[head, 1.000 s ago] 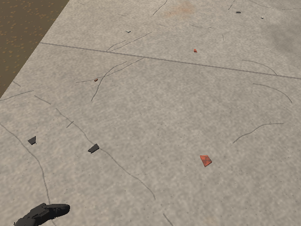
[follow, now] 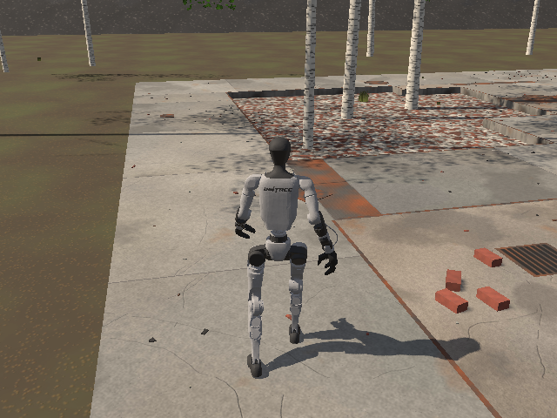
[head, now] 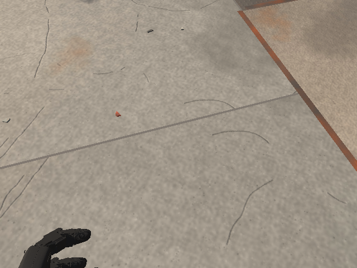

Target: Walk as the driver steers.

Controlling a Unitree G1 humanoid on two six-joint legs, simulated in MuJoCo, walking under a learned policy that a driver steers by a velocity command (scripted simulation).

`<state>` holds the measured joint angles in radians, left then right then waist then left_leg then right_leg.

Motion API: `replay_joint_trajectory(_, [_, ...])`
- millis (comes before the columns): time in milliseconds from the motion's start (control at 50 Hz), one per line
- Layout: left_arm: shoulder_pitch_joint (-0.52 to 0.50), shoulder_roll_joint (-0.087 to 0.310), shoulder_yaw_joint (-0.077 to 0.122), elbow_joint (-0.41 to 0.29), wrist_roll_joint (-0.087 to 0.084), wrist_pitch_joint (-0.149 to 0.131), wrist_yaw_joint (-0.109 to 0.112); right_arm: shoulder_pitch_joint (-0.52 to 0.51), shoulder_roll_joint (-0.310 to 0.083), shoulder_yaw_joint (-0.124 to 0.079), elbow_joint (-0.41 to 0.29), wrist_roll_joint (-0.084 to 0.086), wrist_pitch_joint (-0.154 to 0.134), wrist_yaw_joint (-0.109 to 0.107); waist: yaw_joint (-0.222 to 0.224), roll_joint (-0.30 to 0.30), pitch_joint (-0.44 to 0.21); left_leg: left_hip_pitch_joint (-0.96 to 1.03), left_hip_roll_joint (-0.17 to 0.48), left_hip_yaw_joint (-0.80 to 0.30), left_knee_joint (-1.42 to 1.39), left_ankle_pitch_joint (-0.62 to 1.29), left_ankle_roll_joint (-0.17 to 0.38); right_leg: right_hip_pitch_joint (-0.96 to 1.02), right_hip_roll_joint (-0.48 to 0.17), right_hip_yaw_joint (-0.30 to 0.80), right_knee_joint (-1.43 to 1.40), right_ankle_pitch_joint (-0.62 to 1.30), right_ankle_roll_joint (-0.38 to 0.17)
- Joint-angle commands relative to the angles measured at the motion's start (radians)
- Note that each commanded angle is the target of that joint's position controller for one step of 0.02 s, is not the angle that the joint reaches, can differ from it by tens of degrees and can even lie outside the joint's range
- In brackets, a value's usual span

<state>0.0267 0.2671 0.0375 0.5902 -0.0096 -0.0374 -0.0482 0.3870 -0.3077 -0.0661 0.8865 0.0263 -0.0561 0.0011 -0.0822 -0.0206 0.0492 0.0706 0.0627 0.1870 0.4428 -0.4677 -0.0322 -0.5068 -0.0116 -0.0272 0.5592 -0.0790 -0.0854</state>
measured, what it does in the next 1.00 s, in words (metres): walks ahead, turning left: left foot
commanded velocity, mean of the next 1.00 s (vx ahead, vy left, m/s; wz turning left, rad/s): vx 0.50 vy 0.00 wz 0.43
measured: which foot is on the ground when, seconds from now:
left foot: down 0.00-0.00, up 0.02-0.50, down 0.52-1.00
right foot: down 0.00-0.52, up 0.54-1.00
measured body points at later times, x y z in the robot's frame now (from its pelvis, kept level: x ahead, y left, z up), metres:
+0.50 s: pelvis +0.27 +0.03 +0.00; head +0.30 +0.05 +0.45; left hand +0.24 +0.32 -0.13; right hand +0.52 -0.16 -0.09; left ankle +0.39 +0.17 -0.71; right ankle +0.12 -0.10 -0.72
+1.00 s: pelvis +0.56 +0.12 +0.01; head +0.58 +0.14 +0.46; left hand +0.65 +0.44 -0.06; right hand +0.74 -0.12 -0.10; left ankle +0.39 +0.16 -0.72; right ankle +0.74 +0.08 -0.71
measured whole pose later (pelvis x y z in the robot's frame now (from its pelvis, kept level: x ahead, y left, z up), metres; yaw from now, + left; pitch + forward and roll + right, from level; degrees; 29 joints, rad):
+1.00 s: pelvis +0.56 +0.12 +0.01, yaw +31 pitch +2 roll +0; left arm 0.02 0.28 0.04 0.69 0.00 -0.12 -0.03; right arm 0.38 -0.30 -0.08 0.76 0.02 -0.03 -0.02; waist -0.08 -0.04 0.01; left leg -0.04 -0.11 -0.22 0.45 -0.43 0.06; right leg -0.49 0.01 0.06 0.46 0.01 0.02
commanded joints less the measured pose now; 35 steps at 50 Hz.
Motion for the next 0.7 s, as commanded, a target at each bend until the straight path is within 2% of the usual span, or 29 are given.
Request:
replay_joint_trajectory(20, [0.406, 0.316, 0.097, 0.032, 0.017, -0.001, 0.033, 0.091, -0.013, 0.032, -0.089, -0.019, -0.032, 0.012, 0.164, -0.227, -0.448, -0.686, -0.069, -0.161, 0.794, -0.128, 0.046, 0.961, -0.414, 0.673, -0.112, -0.074, -0.276])
replay_joint_trajectory(40, [0.417, 0.223, 0.077, 0.024, 0.016, -0.008, 0.03, -0.012, -0.141, -0.002, -0.073, 0.015, -0.046, 0.017, 0.24, -0.086, -0.445, -0.744, -0.051, -0.321, 0.884, -0.138, 0.055, 0.891, -0.402, 0.698, -0.19, -0.141, -0.246])
replay_joint_trajectory(60, [0.362, 0.194, 0.063, 0.042, 0.015, -0.016, 0.029, -0.103, -0.16, -0.013, -0.116, 0.038, -0.05, 0.018, 0.219, -0.09, -0.263, -0.815, -0.007, -0.294, 0.874, -0.056, 0.059, 0.758, -0.361, 0.508, -0.215, -0.085, -0.197])
replay_joint_trajectory(80, [0.3, 0.163, 0.055, 0.052, 0.011, -0.023, 0.028, -0.13, -0.136, -0.008, -0.117, 0.025, -0.048, 0.011, 0.176, -0.05, -0.176, -0.795, 0.038, -0.275, 0.806, 0.035, 0.056, 0.623, -0.311, 0.391, -0.243, -0.024, -0.162])
replay_joint_trajectory(100, [0.245, 0.129, 0.047, 0.053, 0.014, -0.03, 0.025, -0.129, -0.127, -0.012, -0.11, 0.006, -0.04, 0.006, 0.139, -0.058, -0.12, -0.756, 0.063, -0.269, 0.758, 0.098, 0.047, 0.516, -0.274, 0.306, -0.278, 0.021, -0.144])
replay_joint_trajectory(120, [0.21, 0.104, 0.042, 0.052, 0.021, -0.04, 0.023, -0.084, -0.113, -0.013, -0.092, 0.006, -0.023, 0.005, 0.102, -0.076, -0.104, -0.685, 0.083, -0.281, 0.742, 0.153, 0.041, 0.44, -0.25, 0.242, -0.323, 0.037, -0.132])
replay_joint_trajectory(140, [0.193, 0.094, 0.043, 0.059, 0.023, -0.052, 0.021, -0.055, -0.088, -0.011, -0.079, 0.008, -0.007, 0.004, 0.083, -0.075, -0.099, -0.646, 0.086, -0.279, 0.735, 0.184, 0.034, 0.394, -0.246, 0.208, -0.362, 0.04, -0.135])
replay_joint_trajectory(160, [0.184, 0.093, 0.045, 0.071, 0.021, -0.063, 0.021, -0.044, -0.064, -0.008, -0.073, 0.008, 0.006, 0.001, 0.07, -0.06, -0.085, -0.64, 0.088, -0.28, 0.723, 0.202, 0.026, 0.364, -0.247, 0.17, -0.391, 0.068, -0.139])
replay_joint_trajectory(200, [0.177, 0.103, 0.052, 0.095, 0.028, -0.076, 0.027, -0.079, -0.05, -0.008, -0.086, 0.006, 0.021, -0.004, 0.063, -0.045, -0.037, -0.689, 0.088, -0.297, 0.672, 0.269, 0.012, 0.339, -0.243, 0.091, -0.429, 0.108, -0.132])
replay_joint_trajectory(260, [0.194, 0.113, 0.057, 0.127, 0.031, -0.077, 0.041, -0.145, -0.039, -0.006, -0.108, -0.001, 0.017, 0.003, 0.077, -0.035, -0.006, -0.742, 0.077, -0.303, 0.511, 0.435, 0.008, 0.376, -0.219, -0.016, -0.444, 0.145, -0.108])
replay_joint_trajectory(300, [0.199, 0.13, 0.061, 0.139, 0.028, -0.074, 0.048, -0.203, -0.025, 0.001, -0.123, -0.004, 0.01, 0.016, 0.098, -0.027, 0.011, -0.721, 0.066, -0.263, 0.383, 0.528, 0.016, 0.387, -0.208, -0.077, -0.454, 0.152, -0.09])
replay_joint_trajectory(340, [0.233, 0.149, 0.067, 0.16, 0.021, -0.067, 0.054, -0.277, -0.011, 0.011, -0.151, -0.007, 0.008, 0.029, 0.129, -0.011, 0.039, -0.725, 0.058, -0.223, 0.297, 0.558, 0.028, 0.425, -0.228, -0.109, -0.462, 0.157, -0.086])
replay_joint_trajectory(420, [0.285, 0.176, 0.08, 0.199, -0.001, -0.036, 0.059, -0.367, -0.02, 0.012, -0.212, -0.006, 0.009, 0.054, 0.153, -0.008, 0.064, -0.783, 0.04, -0.176, 0.201, 0.464, 0.072, 0.587, -0.275, -0.145, -0.395, 0.255, -0.069])
replay_joint_trajectory(440, [0.282, 0.186, 0.083, 0.202, -0.005, -0.027, 0.062, -0.369, -0.027, 0.009, -0.223, -0.006, 0.01, 0.06, 0.142, -0.017, 0.055, -0.767, 0.024, -0.156, 0.189, 0.418, 0.088, 0.616, -0.281, -0.157, -0.356, 0.352, -0.059])
replay_joint_trajectory(480, [0.262, 0.216, 0.09, 0.198, -0.01, -0.01, 0.071, -0.315, -0.06, -0.009, -0.231, -0.005, 0.016, 0.064, 0.095, -0.055, -0.011, -0.648, -0.044, -0.092, 0.196, 0.313, 0.127, 0.647, -0.278, -0.182, -0.215, 0.692, -0.035])
replay_joint_trajectory(500, [0.248, 0.226, 0.092, 0.194, -0.012, -0.001, 0.075, -0.223, -0.091, -0.028, -0.215, -0.002, 0.02, 0.062, 0.039, -0.065, -0.068, -0.526, -0.087, -0.068, 0.195, 0.276, 0.153, 0.632, -0.265, -0.195, -0.073, 0.811, -0.019])
replay_joint_trajectory(520, [0.231, 0.22, 0.086, 0.188, -0.016, 0.004, 0.078, -0.068, -0.142, -0.059, -0.178, 0.001, 0.022, 0.051, -0.048, -0.045, -0.149, -0.295, -0.129, -0.072, 0.13, 0.324, 0.191, 0.54, -0.226, -0.218, 0.139, 0.776, 0.015])
replay_joint_trajectory(540, [0.257, 0.174, 0.067, 0.171, 0.008, -0.006, 0.081, 0.069, -0.237, -0.093, -0.151, 0.003, 0.034, 0.028, -0.091, 0.089, -0.24, 0.0, -0.002, -0.304, 0.097, 0.338, 0.253, 0.292, -0.171, -0.219, 0.454, 0.411, 0.066])
replay_joint_trajectory(560, [0.345, 0.035, 0.025, 0.123, 0.031, -0.036, 0.064, 0.02, -0.31, -0.097, -0.168, 0.005, 0.023, 0.027, 0.042, 0.295, -0.321, 0.277, 0.223, -0.885, -0.028, 0.14, 0.443, -0.134, 0.056, -0.074, 0.768, -0.504, 0.124])
replay_joint_trajectory(580, [0.231, 0.122, 0.035, 0.114, -0.008, -0.075, 0.049, 0.037, -0.225, -0.072, -0.192, -0.002, 0.008, 0.034, -0.038, 0.159, -0.386, 0.315, 0.26, -1.005, -0.145, 0.067, 0.441, -0.239, 0.039, 0.127, 0.841, -0.518, 0.1])
replay_joint_trajectory(600, [0.15, 0.157, 0.045, 0.085, -0.039, -0.096, 0.041, 0.003, -0.178, -0.06, -0.188, -0.008, -0.005, 0.035, -0.039, 0.117, -0.249, 0.221, 0.236, -0.863, -0.162, 0.135, 0.394, -0.305, -0.007, 0.125, 0.804, -0.421, 0.075])
replay_joint_trajectory(620, [0.138, 0.147, 0.041, 0.088, -0.026, -0.107, 0.047, -0.056, -0.153, -0.052, -0.195, -0.003, -0.012, 0.034, 0.005, 0.037, -0.165, 0.079, 0.191, -0.742, -0.157, 0.242, 0.36, -0.272, -0.052, 0.12, 0.717, -0.335, 0.064])
replay_joint_trajectory(640, [0.138, 0.152, 0.048, 0.099, 0.002, -0.108, 0.054, -0.118, -0.121, -0.043, -0.208, -0.006, -0.012, 0.031, 0.043, 0.022, -0.116, -0.045, 0.152, -0.651, -0.165, 0.357, 0.337, -0.21, -0.08, 0.116, 0.632, -0.285, 0.071])
replay_joint_trajectory(660, [0.159, 0.158, 0.054, 0.104, 0.012, -0.097, 0.053, -0.15, -0.098, -0.033, -0.227, -0.02, -0.013, 0.026, 0.075, 0.044, -0.108, -0.12, 0.128, -0.603, -0.185, 0.44, 0.332, -0.144, -0.098, 0.124, 0.597, -0.249, 0.079])
replay_joint_trajectory(700, [0.178, 0.139, 0.054, 0.103, 0.021, -0.074, 0.053, -0.158, -0.106, -0.035, -0.236, -0.018, -0.015, 0.017, 0.097, 0.052, -0.097, -0.2, 0.107, -0.551, -0.212, 0.548, 0.339, -0.1, -0.099, 0.107, 0.523, -0.22, 0.11])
